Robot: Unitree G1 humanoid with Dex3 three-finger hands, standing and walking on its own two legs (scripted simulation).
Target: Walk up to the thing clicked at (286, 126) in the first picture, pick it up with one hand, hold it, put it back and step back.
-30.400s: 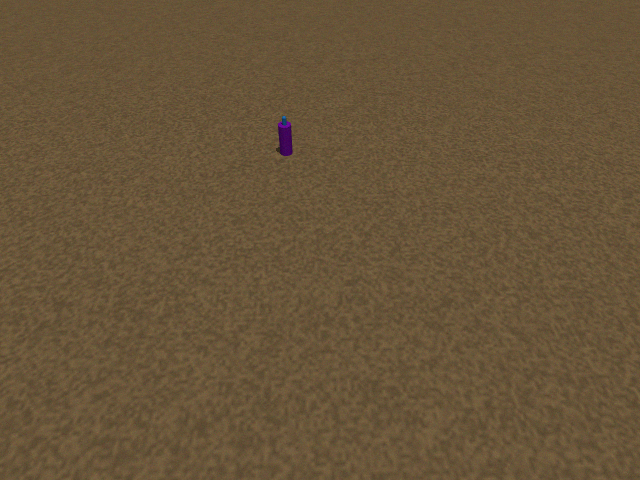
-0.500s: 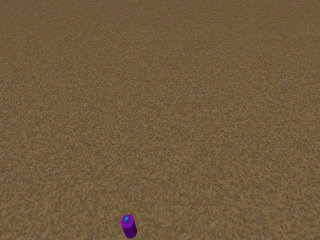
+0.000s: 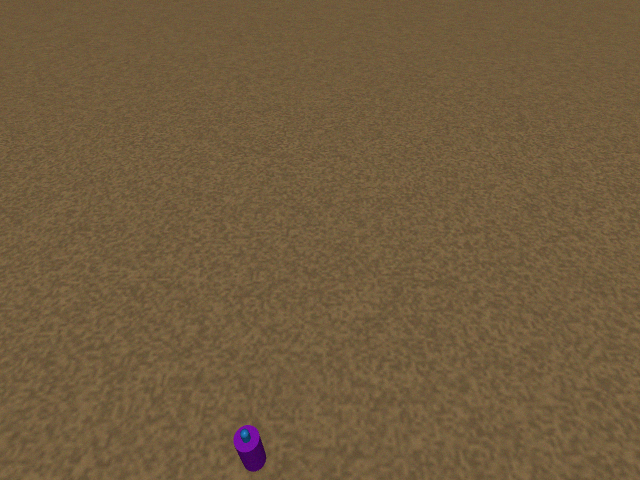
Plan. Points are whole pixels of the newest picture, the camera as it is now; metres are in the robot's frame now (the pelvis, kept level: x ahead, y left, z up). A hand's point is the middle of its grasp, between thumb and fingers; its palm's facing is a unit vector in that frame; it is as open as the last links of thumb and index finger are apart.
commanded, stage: stand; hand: left
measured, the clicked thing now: (249, 446) +0.39 +0.21 -0.67
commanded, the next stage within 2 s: step back in 1.04 s
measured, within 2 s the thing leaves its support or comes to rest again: neither
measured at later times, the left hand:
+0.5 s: hand out of the picture +0.09 +0.25 -0.15, palm faces +0.00 -0.94 -0.34, open 7.4 cm
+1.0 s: hand out of the picture +0.11 +0.25 -0.15, palm faces -0.01 -0.94 -0.34, open 7.4 cm
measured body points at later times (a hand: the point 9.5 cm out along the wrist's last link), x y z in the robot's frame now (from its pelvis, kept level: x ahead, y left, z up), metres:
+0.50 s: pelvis +0.02 +0.00 +0.00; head +0.03 -0.01 +0.45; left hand +0.10 +0.30 -0.13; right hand +0.09 -0.29 -0.14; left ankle +0.02 +0.12 -0.75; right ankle +0.03 -0.13 -0.75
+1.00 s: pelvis +0.03 +0.00 +0.00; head +0.04 +0.00 +0.45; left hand +0.11 +0.30 -0.13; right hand +0.10 -0.30 -0.14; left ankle +0.02 +0.12 -0.75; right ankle +0.03 -0.13 -0.75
